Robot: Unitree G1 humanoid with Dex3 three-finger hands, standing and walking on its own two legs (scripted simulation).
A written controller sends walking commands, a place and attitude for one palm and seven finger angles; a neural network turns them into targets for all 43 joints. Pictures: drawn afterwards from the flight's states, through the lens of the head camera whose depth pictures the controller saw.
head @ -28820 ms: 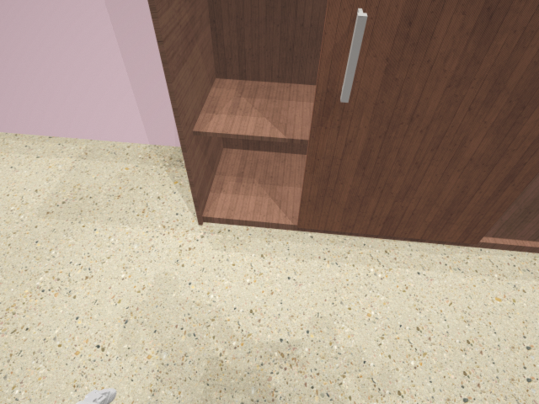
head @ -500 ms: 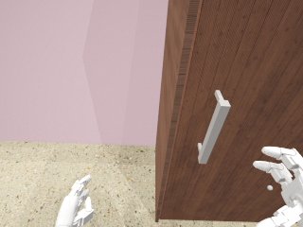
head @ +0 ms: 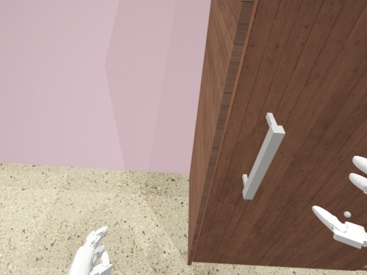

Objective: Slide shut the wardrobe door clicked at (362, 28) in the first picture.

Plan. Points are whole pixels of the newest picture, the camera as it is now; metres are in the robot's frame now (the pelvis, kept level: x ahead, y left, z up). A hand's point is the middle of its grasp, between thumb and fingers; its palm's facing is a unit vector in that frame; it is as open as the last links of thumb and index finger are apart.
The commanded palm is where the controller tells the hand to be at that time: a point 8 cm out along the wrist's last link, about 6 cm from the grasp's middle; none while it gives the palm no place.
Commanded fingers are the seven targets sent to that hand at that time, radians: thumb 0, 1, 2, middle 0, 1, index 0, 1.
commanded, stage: draw the hand back to the body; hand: right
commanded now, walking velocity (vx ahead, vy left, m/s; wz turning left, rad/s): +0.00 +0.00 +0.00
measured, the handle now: (258, 159) +0.35 -0.17 +0.10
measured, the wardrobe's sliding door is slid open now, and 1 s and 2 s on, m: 0.00 0.00 0.00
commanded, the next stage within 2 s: step back with the hand held close in 0.62 s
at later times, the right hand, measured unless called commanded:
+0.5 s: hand (349, 205) +0.20 -0.26 +0.16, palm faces +0.46 +0.81 -0.35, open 7.5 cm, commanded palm +0.15 -0.30 +0.19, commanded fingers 0.00 -0.90 -0.90 0.20 0.30 0.20 0.30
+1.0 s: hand (350, 197) +0.21 -0.28 +0.16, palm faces +0.37 +0.81 -0.46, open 7.4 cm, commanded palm +0.15 -0.32 +0.19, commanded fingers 0.00 -0.90 -0.90 0.20 0.30 0.20 0.30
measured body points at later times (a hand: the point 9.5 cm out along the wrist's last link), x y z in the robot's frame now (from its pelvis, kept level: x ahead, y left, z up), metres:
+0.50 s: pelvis +0.01 +0.00 +0.01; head -0.02 +0.01 +0.46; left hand +0.20 +0.21 -0.07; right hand +0.17 -0.31 +0.18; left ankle +0.00 +0.13 -0.73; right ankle -0.01 -0.12 -0.73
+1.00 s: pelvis -0.01 -0.02 +0.01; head +0.01 -0.02 +0.46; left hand +0.17 +0.22 -0.07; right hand +0.19 -0.32 +0.19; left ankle +0.00 +0.13 -0.73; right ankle -0.01 -0.12 -0.73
